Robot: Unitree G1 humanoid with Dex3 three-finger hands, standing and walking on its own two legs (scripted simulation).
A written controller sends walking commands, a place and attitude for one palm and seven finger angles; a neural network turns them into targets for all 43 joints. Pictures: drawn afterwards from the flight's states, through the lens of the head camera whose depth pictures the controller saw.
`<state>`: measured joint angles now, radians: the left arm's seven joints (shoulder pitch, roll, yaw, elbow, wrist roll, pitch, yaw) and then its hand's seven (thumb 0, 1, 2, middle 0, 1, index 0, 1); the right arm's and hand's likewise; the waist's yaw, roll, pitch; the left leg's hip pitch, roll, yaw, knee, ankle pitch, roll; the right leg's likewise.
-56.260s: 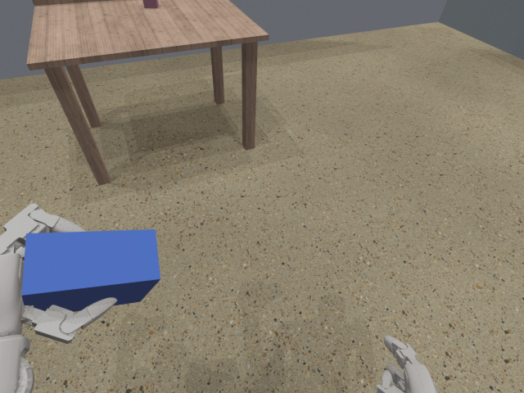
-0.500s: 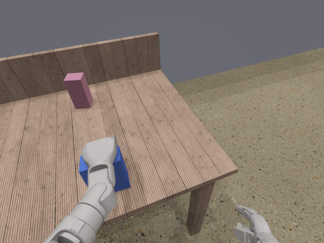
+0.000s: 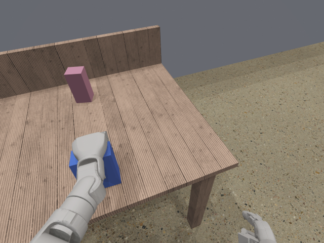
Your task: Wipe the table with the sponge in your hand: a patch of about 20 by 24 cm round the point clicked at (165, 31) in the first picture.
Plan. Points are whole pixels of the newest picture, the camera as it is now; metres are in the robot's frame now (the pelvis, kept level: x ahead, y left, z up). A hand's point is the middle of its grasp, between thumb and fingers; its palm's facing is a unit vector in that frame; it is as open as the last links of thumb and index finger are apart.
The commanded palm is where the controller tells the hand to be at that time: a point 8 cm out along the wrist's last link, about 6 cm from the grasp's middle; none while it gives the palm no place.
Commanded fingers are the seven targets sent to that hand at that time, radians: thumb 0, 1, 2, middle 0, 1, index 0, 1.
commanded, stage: wipe forward along the middle lane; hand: left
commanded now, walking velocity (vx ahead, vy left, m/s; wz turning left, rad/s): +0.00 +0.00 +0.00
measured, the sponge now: (99, 172) +0.32 +0.23 -0.04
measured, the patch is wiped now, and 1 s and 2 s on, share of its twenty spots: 0.85 0.85 0.85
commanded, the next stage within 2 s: slide back across to the first lane in 1.40 s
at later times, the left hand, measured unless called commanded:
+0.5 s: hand (92, 142) +0.39 +0.25 +0.02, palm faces -0.12 -0.01 -0.99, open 10.4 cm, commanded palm +0.37 +0.25 +0.05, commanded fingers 0.00 0.10 1.30 -1.20 -1.60 -1.20 -1.60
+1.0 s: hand (90, 132) +0.43 +0.27 +0.02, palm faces -0.13 +0.01 -0.99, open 10.4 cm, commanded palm +0.43 +0.27 +0.05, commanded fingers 0.00 0.10 1.30 -1.20 -1.60 -1.20 -1.60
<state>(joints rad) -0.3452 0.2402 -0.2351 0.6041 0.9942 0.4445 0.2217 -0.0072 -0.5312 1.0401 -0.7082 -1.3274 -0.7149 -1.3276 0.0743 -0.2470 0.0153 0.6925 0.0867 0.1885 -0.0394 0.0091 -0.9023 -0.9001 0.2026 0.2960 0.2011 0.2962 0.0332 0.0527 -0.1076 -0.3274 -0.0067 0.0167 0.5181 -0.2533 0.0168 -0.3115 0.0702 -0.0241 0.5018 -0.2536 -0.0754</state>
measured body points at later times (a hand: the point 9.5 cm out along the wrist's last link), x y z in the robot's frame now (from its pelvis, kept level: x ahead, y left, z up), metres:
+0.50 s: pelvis -0.01 -0.01 -0.01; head +0.02 -0.02 +0.44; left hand +0.39 +0.25 +0.07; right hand +0.09 -0.27 -0.14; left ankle +0.01 +0.11 -0.74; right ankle +0.00 -0.07 -0.74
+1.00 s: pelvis -0.01 +0.01 -0.02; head +0.05 +0.01 +0.43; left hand +0.43 +0.27 +0.07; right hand +0.07 -0.26 -0.15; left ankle +0.01 +0.11 -0.74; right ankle +0.00 -0.07 -0.74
